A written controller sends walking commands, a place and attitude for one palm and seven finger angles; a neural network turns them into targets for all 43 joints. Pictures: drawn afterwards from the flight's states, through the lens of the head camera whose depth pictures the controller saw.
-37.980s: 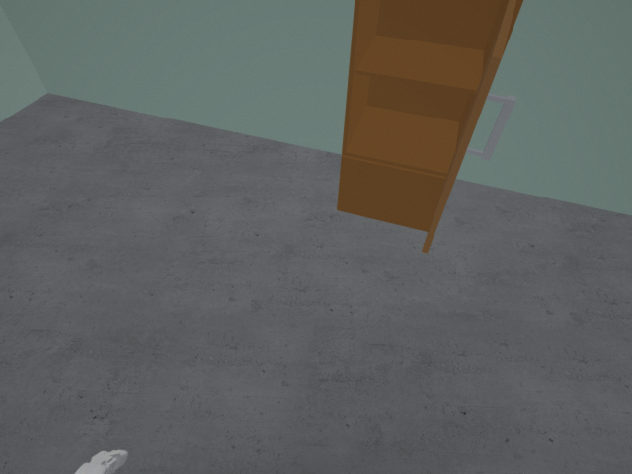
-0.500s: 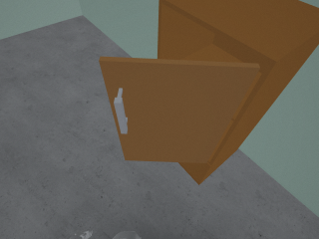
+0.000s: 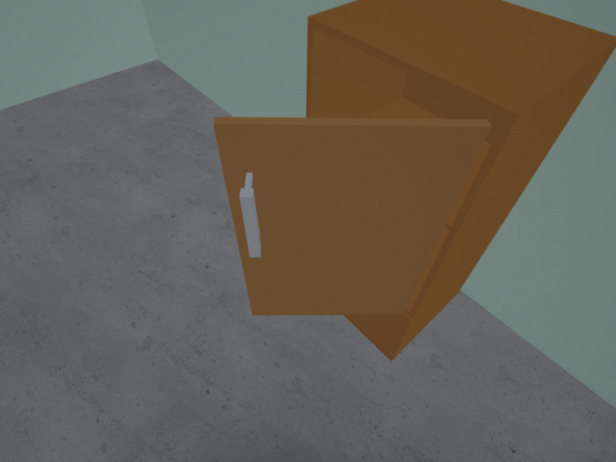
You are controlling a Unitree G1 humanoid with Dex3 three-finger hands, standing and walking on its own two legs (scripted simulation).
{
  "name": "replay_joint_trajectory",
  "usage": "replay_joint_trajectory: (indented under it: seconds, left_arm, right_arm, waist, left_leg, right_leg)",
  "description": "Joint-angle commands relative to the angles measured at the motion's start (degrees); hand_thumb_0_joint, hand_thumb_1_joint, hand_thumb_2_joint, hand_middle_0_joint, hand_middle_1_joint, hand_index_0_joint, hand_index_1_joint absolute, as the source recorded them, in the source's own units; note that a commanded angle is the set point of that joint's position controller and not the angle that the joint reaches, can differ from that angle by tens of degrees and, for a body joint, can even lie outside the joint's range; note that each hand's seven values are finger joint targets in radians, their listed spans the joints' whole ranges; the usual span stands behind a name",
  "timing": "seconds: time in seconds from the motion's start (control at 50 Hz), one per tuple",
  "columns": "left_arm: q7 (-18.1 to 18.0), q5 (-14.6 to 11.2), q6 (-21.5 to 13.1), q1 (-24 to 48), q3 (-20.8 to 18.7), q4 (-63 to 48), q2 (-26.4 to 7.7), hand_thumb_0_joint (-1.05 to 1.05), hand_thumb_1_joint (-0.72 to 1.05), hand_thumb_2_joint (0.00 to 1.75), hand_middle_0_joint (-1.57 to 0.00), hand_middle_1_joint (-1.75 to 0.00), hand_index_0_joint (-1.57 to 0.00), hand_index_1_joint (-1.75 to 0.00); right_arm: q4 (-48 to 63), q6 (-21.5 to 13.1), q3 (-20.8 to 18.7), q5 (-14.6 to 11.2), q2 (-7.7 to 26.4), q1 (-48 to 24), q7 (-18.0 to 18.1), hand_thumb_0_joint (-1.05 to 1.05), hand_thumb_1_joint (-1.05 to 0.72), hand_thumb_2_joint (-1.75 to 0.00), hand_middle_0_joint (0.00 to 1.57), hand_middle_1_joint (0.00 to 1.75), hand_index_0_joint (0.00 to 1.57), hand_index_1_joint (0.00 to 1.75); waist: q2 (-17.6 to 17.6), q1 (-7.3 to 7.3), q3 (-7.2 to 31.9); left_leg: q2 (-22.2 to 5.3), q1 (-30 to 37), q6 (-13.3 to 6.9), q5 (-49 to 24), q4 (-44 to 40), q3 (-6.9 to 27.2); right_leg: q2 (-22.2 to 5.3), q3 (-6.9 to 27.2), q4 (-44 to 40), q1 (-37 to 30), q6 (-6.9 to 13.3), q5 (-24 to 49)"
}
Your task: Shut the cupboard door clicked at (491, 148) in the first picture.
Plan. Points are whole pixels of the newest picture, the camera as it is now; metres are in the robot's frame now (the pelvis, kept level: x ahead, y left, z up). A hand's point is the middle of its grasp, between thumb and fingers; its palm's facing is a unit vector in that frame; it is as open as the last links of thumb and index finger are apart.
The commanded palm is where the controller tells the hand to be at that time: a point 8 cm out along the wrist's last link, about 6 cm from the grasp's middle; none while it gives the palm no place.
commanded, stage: come to a stop and stand still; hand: left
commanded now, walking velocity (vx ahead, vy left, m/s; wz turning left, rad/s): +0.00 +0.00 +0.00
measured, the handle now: (252, 216) +0.50 +0.13 -0.01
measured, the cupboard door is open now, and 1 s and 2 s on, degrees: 49 49 49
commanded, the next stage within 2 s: look again from close up in 0.42 s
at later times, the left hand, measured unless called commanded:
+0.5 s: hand out of the picture -0.03 +0.13 -0.18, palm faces +0.02 -0.99 -0.12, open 7.4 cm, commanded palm none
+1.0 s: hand out of the picture +0.04 +0.22 -0.17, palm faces +0.03 -0.96 -0.29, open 7.4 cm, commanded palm none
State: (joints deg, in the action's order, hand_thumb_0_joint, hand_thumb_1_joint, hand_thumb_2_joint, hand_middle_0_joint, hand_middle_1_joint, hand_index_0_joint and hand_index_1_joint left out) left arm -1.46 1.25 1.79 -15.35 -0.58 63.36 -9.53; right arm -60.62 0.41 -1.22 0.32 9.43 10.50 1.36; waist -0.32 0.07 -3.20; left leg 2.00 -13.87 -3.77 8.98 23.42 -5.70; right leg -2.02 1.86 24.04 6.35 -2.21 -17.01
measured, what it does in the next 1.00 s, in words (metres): stands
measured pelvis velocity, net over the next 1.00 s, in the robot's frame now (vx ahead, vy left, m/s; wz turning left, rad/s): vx -0.02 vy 0.00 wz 0.03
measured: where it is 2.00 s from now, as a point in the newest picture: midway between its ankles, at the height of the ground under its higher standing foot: outside the picture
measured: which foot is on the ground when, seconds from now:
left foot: down 0.00-1.00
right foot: down 0.00-1.00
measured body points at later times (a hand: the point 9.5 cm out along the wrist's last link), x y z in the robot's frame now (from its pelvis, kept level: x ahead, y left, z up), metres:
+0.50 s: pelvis -0.01 -0.02 +0.00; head +0.01 -0.01 +0.45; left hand -0.03 +0.18 -0.17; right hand -0.07 -0.23 -0.15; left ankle +0.04 +0.08 -0.74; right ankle -0.04 -0.15 -0.74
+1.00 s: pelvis -0.02 +0.00 -0.01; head -0.03 +0.01 +0.44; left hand +0.04 +0.27 -0.15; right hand +0.11 -0.27 -0.12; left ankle +0.04 +0.08 -0.74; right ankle -0.04 -0.15 -0.74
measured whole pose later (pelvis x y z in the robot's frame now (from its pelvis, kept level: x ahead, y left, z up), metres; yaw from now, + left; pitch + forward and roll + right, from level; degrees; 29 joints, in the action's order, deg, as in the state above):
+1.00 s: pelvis -0.02 +0.00 -0.01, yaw +1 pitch -3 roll -1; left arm -1.4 1.6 -0.4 -13.7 -0.4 54.3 -16.2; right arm -55.3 -0.9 -1.3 1.3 15.5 6.8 0.0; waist -0.4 0.4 -1.0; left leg 0.7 -17.2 -3.6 10.3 30.0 -3.8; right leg -0.7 0.1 29.0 8.3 -1.5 -17.9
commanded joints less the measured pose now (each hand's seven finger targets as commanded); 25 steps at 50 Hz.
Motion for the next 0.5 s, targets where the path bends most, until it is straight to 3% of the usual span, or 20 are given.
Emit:
replay_joint_trajectory:
  seconds: [0.0,0.06,0.12,0.32,0.48]
  left_arm:
    - [-0.52,-0.22,-1.65,-2.02,-0.55,-1.59,-5.07,0.0,0.9,0.9,-0.2,-0.3,-0.2,-0.3]
    - [-0.57,-0.31,-1.42,-2.88,-0.42,-0.93,-4.61,0.0,0.9,0.9,-0.2,-0.3,-0.2,-0.3]
    - [-0.61,-0.26,-1.3,-3.84,-0.39,-0.47,-4.28,0.0,0.9,0.9,-0.2,-0.3,-0.2,-0.3]
    - [-0.72,-0.53,-1.41,-5.56,-0.44,0.25,-2.44,0.0,0.9,0.9,-0.2,-0.3,-0.2,-0.3]
    - [-0.92,-0.66,-1.73,-6.67,-0.49,0.73,-1.05,0.0,0.9,0.9,-0.2,-0.3,-0.2,-0.3]
  right_arm:
    - [-0.51,-0.59,-1.05,-0.1,6.53,4.91,-0.01,0.0,-0.9,-0.9,0.2,0.3,0.2,0.3]
    - [-1.86,-0.37,-0.61,0.06,6.2,5.6,0.04,0.0,-0.9,-0.9,0.2,0.3,0.2,0.3]
    - [-2.81,-0.11,-0.42,0.18,5.43,7.02,0.08,0.0,-0.9,-0.9,0.2,0.3,0.2,0.3]
    - [-4.22,-0.28,-0.25,0.34,3.38,11.15,0.63,0.0,-0.9,-0.9,0.2,0.3,0.2,0.3]
    - [-4.35,-0.77,-0.26,0.25,2.76,11.79,0.97,0.0,-0.9,-0.9,0.2,0.3,0.2,0.3]
  waist:
    - [-6.0,-1.27,0.56]
    - [-2.52,-1.12,-1.93]
    - [-1.27,-0.98,-4.05]
    - [0.1,-0.84,-4.15]
    - [-0.1,-0.72,-1.68]
  left_leg:
    - [-7.61,7.51,2.36,3.76,-6.84,9.42]
    - [-7.21,5.62,2.6,7.43,-8.17,9.62]
    - [-6.91,3.76,2.66,9.32,-8.36,9.36]
    - [-6.89,2.48,2.66,8.22,-7.41,9.56]
    - [-7.51,3.68,2.33,4.56,-6.48,10.02]
  right_leg:
    - [-3.71,3.86,-7.28,7.92,3.59,0.96]
    - [-3.46,4.52,-7.88,9.12,3.66,-2.34]
    - [-3.33,4.63,-8.54,9.94,3.79,-4.46]
    - [-2.98,4.3,-8.02,9.57,4.22,-3.73]
    - [-2.77,3.68,-6.49,7.74,4.21,1.12]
